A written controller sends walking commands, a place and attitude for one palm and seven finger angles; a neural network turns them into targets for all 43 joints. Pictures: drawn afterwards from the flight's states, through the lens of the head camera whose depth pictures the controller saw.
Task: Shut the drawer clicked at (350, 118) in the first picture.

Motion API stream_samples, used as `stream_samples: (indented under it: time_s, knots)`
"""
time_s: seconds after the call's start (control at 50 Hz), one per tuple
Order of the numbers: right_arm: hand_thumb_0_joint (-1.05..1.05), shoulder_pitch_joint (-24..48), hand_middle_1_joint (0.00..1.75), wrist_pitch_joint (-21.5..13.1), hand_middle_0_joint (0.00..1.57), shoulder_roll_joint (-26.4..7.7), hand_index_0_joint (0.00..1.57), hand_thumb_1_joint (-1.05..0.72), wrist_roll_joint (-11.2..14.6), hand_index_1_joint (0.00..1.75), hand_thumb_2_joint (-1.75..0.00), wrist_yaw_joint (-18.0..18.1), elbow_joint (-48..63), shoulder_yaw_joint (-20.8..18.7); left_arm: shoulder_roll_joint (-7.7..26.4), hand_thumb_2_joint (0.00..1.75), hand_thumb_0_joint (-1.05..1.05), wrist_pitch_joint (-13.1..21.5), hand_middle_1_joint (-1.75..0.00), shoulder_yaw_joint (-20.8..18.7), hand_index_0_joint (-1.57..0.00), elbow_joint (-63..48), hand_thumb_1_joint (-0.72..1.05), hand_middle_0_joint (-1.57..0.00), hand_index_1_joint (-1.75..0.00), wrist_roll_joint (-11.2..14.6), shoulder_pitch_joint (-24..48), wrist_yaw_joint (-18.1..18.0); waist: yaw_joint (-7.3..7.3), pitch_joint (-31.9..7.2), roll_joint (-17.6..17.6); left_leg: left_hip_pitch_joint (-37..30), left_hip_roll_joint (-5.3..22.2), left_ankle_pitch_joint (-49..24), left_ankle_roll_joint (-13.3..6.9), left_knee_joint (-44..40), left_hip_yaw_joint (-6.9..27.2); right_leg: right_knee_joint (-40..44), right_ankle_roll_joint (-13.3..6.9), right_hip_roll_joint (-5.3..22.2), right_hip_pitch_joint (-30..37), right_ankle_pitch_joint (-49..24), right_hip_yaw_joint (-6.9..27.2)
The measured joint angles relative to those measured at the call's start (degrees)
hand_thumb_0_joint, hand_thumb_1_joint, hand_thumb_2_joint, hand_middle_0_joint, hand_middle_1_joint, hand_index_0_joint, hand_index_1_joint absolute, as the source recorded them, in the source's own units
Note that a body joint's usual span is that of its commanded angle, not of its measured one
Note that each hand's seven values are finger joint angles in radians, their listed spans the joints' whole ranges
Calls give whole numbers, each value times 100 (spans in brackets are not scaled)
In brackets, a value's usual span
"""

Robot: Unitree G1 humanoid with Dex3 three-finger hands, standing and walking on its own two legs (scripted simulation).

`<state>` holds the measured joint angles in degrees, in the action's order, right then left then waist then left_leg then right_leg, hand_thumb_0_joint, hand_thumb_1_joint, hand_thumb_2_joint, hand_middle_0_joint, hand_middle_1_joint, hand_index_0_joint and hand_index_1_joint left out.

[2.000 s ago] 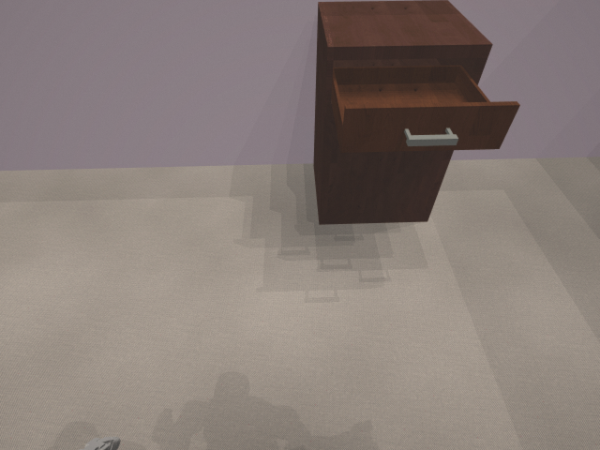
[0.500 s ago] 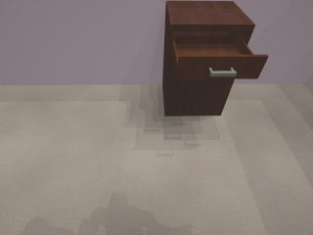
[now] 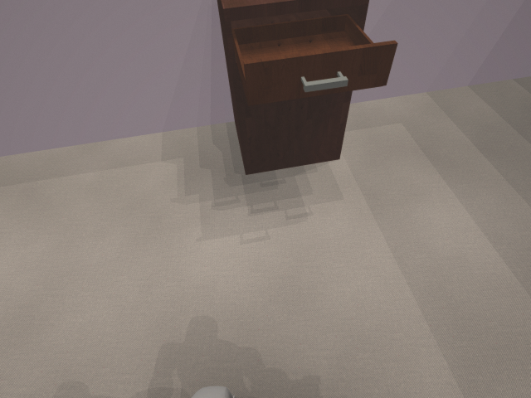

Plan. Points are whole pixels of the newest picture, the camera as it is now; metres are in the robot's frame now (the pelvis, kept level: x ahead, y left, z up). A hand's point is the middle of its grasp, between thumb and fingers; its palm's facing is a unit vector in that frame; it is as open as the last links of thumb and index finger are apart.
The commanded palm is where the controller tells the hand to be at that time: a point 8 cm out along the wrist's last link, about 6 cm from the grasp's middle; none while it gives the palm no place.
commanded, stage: walk to a spot facing it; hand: left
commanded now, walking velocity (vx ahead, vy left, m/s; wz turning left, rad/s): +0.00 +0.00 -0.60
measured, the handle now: (323, 80) +0.98 -0.08 -0.06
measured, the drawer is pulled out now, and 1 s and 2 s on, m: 0.29 0.29 0.29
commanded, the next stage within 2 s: none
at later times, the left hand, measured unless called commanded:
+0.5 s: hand out of the picture +0.08 +0.25 -0.15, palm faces -0.17 -0.95 -0.26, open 7.4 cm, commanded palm none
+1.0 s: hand (288, 316) +0.29 +0.00 -0.15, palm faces -0.65 -0.74 -0.18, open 7.4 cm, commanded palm none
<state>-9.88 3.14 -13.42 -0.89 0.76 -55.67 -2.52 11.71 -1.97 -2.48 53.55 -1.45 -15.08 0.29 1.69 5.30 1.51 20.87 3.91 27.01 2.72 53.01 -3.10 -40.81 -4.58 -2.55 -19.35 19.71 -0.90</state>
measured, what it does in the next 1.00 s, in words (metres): steps on the spot, turning right: left foot, then right foot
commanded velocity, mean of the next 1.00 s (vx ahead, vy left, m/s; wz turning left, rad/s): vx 0.20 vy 0.00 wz -0.55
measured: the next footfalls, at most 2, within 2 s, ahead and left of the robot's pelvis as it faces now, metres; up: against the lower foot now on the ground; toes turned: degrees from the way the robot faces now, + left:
left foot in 0.48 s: +0.03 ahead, +0.15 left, +0.00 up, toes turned -19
right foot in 0.96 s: +0.08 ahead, -0.21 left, +0.00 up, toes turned -43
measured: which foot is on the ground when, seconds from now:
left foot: up 0.00-0.46, down 0.48-0.96, up 0.98-1.00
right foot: down 0.00-0.46, up 0.48-0.94, down 0.96-1.00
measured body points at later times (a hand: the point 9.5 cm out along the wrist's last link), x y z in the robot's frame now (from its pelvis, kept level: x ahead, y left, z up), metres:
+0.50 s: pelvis -0.02 +0.05 +0.02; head +0.01 +0.05 +0.47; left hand +0.09 +0.30 -0.13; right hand +0.03 -0.24 -0.10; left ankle -0.01 +0.17 -0.72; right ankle +0.02 -0.07 -0.71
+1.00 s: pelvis +0.05 -0.05 -0.01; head +0.09 -0.08 +0.44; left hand +0.32 +0.04 -0.14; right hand -0.20 -0.17 -0.14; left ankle +0.00 +0.16 -0.68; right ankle +0.05 -0.18 -0.72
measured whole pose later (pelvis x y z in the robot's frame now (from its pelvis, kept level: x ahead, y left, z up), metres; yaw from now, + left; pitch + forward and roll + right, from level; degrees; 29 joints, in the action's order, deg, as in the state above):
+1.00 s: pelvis +0.05 -0.05 -0.01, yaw -36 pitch +0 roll +0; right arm -29.3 -1.1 -11.4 -1.1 0.2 -61.4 -1.5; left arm 13.2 1.2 -3.3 50.3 -1.3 -2.8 3.2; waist -4.4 6.2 -1.2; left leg 7.7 10.6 30.4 3.7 51.3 -10.3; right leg -38.9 -2.9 2.3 -25.6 11.5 -6.8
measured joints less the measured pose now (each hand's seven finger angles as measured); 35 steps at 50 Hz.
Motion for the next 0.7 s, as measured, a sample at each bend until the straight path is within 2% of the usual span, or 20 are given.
stream_samples:
  time_s: [0.04,0.08,0.2,0.36,0.42,0.46,0.48,0.52,0.54,0.58,0.62,0.7]
  knots:
    - [0,30,30,35,21,12,20,-91,0,30,-90,-4,-15,-27,-98,90,1,5,-30,2,-20,-22,91,-20,-30,21,-63,-36,34,18,1,339,-120,-188,3,727,204,341,-41,-61,81,-235,83]
    - [1,60,30,22,20,22,20,-91,-16,30,-90,-13,15,-46,-159,90,1,5,-30,5,-20,-24,91,-20,-30,37,-135,-44,38,4,-22,537,-159,-469,43,1010,280,707,-56,-115,155,-478,202]
    - [1,151,30,-5,20,7,20,-91,-37,30,-90,12,151,-96,-177,90,1,12,-30,-51,-20,-26,91,-20,-30,46,-271,-41,49,-130,-141,643,-193,-778,137,906,457,1367,-36,-239,205,-976,614]
    - [0,303,30,-36,20,-55,19,-91,9,30,-90,54,314,-92,29,90,1,-34,-30,-145,-20,-117,91,-20,-30,-2,-186,-38,170,-277,-237,113,-329,-470,72,-405,572,1549,85,-432,77,-1245,1137]
    - [0,325,30,-100,20,-33,19,-91,50,30,-90,59,426,-63,150,90,1,-83,-30,-179,-20,-152,91,-20,-30,-18,-106,-33,201,-331,-292,-231,-463,-431,-43,-1255,600,1575,192,-509,-11,-1335,1346]
    - [0,235,30,-195,20,-16,19,-91,62,30,-90,57,521,-19,237,90,1,-130,-30,-208,-20,-175,91,-20,-30,-11,-81,-29,168,-415,-315,-642,-513,-602,-162,-2174,575,1492,289,-587,-100,-1323,1449]
    - [0,156,30,-257,20,-18,19,-91,39,30,-90,61,563,2,272,90,1,-161,-30,-232,-20,-183,91,-20,-30,-1,-71,-16,113,-472,-282,-795,-473,-792,-269,-2578,602,1219,353,-657,-236,-957,1416]
    - [0,-14,30,-299,20,39,20,-91,-4,30,-90,68,573,74,371,90,1,-216,-30,-308,-20,-164,91,-20,-30,-13,-5,35,43,-495,-353,-867,-436,-1103,-345,-2622,501,123,515,-555,-611,-6,986]
    - [0,-131,30,-303,20,58,20,-91,-24,30,-90,59,566,107,416,90,1,-214,-30,-339,-20,-168,91,-20,-30,-37,15,78,13,-519,-357,-935,-384,-1110,-355,-2665,461,-474,568,-474,-807,128,757]
    - [0,-361,30,-326,20,94,20,-91,-51,30,-90,49,500,155,507,90,1,-173,-30,-388,-19,-212,91,-20,-30,-75,27,173,0,-571,-381,-1116,-279,-1121,-346,-2854,340,-1563,649,-262,-1163,-9,443]
    - [0,-572,30,-381,21,122,20,-91,-54,30,-90,55,411,178,570,90,1,-135,-30,-407,-19,-249,91,-20,-30,-93,28,240,-1,-601,-407,-1286,-198,-1130,-327,-3020,179,-2288,701,-24,-1401,-295,300]
    - [0,-971,30,-531,21,179,20,-91,-46,30,-90,63,247,176,576,90,1,-139,-30,-382,-19,-207,91,-19,-30,-103,80,300,-67,-577,-435,-1606,-73,-1054,-306,-3213,-185,-2525,792,418,-1559,-610,180]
